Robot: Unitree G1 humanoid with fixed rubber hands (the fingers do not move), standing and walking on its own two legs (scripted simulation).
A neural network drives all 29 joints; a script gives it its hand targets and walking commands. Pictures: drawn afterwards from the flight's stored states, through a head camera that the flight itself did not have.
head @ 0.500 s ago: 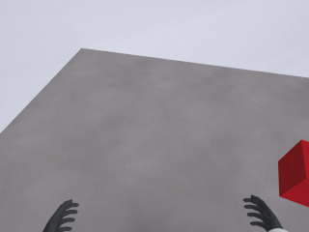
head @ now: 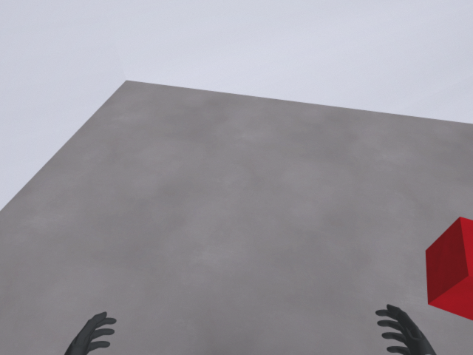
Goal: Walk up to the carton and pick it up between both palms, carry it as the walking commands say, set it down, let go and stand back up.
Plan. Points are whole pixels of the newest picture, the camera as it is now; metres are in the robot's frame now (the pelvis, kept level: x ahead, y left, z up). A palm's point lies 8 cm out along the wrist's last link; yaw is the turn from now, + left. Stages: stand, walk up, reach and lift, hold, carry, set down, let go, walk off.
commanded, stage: walk up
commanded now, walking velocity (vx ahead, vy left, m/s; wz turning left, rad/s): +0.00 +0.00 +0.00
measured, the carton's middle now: (466, 268) +0.55 -0.91 -0.61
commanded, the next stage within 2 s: none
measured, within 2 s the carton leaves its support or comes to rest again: neither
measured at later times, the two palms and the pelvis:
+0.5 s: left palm out of the picture +0.10 +0.26 -0.08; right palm out of the picture +0.09 -0.31 -0.08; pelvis -0.02 -0.02 +0.01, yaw -5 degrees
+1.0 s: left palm out of the picture +0.11 +0.20 -0.09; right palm out of the picture -0.06 -0.31 -0.07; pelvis -0.09 -0.02 +0.01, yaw -23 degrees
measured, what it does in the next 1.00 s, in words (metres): steps on the spot, turning right: left foot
